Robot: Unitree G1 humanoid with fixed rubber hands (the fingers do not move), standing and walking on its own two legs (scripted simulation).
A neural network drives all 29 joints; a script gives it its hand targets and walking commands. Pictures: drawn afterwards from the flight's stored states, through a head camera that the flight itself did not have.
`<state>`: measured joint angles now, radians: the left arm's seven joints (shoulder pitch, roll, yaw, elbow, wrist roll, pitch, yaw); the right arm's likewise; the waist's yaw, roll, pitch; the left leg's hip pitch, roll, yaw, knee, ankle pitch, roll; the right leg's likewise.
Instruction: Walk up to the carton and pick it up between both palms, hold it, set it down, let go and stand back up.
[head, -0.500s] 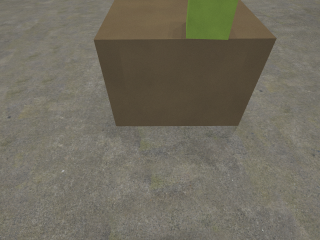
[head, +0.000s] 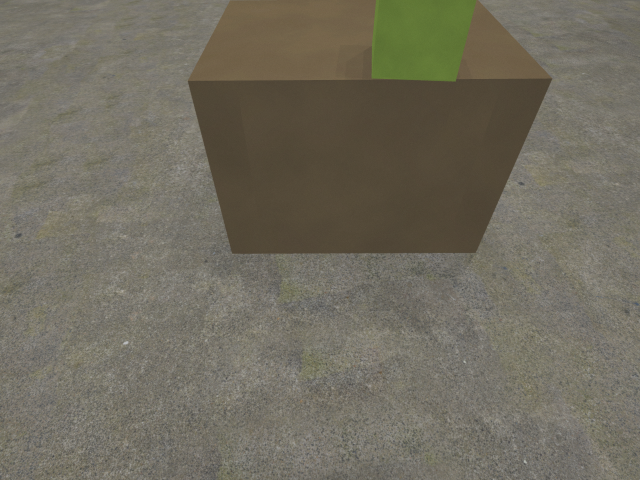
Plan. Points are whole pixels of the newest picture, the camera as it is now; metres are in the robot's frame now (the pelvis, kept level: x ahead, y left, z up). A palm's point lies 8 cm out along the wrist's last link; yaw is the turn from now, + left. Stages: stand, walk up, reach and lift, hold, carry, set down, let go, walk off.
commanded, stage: walk up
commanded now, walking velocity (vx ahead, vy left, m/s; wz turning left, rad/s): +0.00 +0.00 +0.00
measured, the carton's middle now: (418, 16) +1.25 -0.26 +0.11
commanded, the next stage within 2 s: none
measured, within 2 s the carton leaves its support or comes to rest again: neither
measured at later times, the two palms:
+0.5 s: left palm out of the picture +0.10 +0.23 -0.13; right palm out of the picture +0.14 -0.37 -0.11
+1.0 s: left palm (213, 451) +0.22 +0.17 -0.14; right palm (621, 423) +0.25 -0.43 -0.13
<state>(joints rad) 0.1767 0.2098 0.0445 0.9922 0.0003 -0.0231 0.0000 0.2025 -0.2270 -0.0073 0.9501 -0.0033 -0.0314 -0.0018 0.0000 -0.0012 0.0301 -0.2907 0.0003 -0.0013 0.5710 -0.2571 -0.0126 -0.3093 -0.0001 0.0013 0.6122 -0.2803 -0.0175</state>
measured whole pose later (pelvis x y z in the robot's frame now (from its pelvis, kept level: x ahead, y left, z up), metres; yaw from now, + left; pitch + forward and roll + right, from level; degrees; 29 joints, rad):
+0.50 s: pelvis +0.07 -0.07 -0.01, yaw +3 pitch -2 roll +0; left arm 0.26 0.33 0.13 0.97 0.00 -0.02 -0.06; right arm 0.26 -0.32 -0.06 0.95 -0.01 -0.08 -0.01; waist 0.00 -0.04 0.04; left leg -0.45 0.01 -0.03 1.03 -0.44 0.02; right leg -0.24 0.03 -0.02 0.67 -0.40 -0.04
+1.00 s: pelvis +0.18 -0.14 -0.03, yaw +4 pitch -3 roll +2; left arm 0.25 0.34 0.13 0.90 0.00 -0.02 -0.06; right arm 0.26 -0.32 -0.06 0.96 -0.01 -0.09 -0.02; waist 0.00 -0.07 0.06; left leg -0.34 0.07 -0.01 0.89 -0.46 0.02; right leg -0.41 -0.03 0.04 0.84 -0.37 -0.01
